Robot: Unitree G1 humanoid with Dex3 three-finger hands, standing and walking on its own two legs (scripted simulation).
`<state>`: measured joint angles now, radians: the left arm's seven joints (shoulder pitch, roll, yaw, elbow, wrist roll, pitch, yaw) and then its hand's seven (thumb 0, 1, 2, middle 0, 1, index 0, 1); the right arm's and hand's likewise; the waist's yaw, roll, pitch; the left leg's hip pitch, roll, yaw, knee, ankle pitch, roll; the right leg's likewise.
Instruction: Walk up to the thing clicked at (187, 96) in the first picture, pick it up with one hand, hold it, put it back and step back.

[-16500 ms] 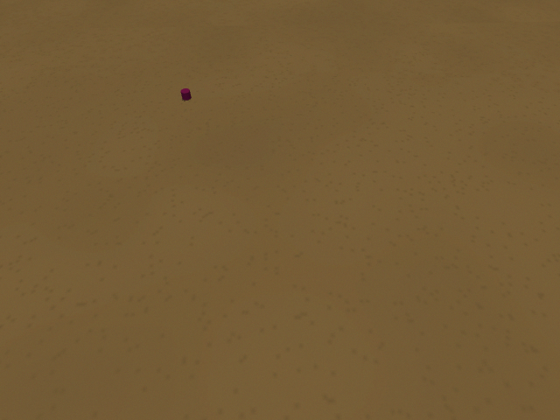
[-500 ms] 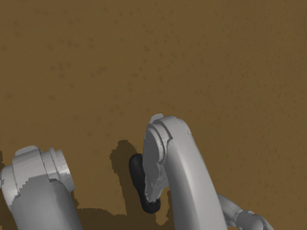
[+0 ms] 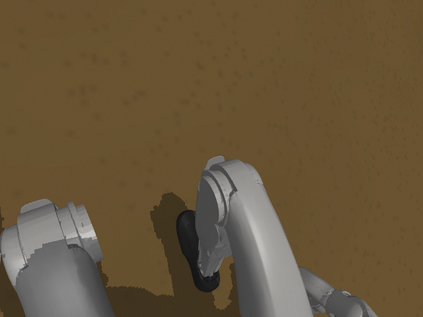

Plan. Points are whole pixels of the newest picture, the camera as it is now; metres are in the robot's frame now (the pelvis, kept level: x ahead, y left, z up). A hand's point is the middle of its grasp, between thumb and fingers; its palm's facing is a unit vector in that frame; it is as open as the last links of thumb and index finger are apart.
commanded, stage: close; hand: left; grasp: from above
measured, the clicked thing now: out of the picture +0.39 +0.31 -0.28
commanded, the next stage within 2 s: settle in 0.82 s
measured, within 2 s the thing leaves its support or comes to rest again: leaves its support in 1.24 s
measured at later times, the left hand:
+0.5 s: hand out of the picture +0.39 +0.31 -0.26, palm faces -0.43 -0.15 -0.89, open 9.2 cm
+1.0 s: hand out of the picture +0.38 +0.31 -0.25, palm faces -0.43 -0.16 -0.89, open 7.7 cm
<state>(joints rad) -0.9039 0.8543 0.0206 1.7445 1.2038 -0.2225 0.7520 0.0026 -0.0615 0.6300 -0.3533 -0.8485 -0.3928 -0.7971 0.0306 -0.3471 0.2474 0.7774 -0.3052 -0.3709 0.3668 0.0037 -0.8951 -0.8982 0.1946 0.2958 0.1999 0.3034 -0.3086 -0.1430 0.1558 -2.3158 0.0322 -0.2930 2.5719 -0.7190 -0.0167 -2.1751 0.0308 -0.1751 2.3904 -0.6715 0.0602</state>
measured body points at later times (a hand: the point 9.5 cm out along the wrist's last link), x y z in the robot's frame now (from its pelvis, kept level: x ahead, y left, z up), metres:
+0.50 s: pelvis +0.00 +0.00 +0.00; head +0.25 +0.14 +0.35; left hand +0.41 +0.32 -0.21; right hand +0.09 -0.25 -0.06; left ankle +0.07 +0.13 -0.27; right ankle +0.12 -0.12 -0.27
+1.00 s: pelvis +0.00 +0.00 +0.00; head +0.24 +0.14 +0.35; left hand +0.40 +0.31 -0.20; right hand +0.09 -0.25 -0.06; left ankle +0.07 +0.13 -0.27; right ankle +0.12 -0.12 -0.27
